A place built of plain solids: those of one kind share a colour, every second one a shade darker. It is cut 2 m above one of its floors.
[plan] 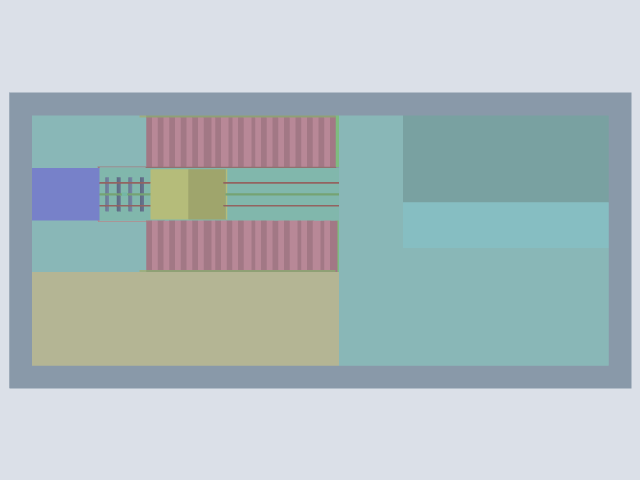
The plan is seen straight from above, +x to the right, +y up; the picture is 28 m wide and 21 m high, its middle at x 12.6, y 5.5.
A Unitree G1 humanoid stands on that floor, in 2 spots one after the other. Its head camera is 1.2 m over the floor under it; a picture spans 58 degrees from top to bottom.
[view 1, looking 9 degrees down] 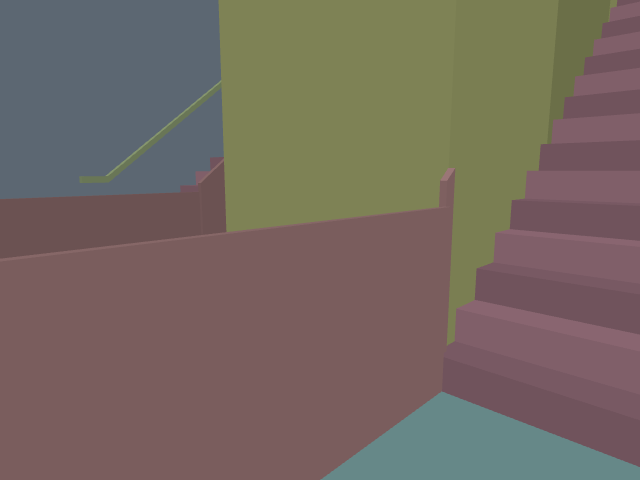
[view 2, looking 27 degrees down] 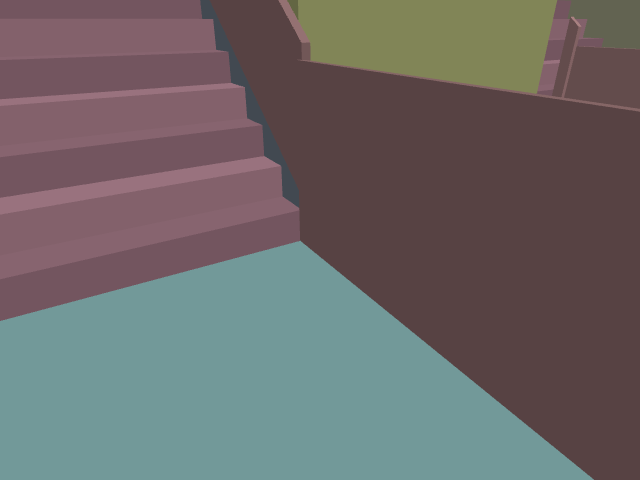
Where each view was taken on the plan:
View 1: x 2.93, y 5.22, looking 44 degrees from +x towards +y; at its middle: rail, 1.55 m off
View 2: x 2.93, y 9.82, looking -31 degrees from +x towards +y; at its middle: rail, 2.40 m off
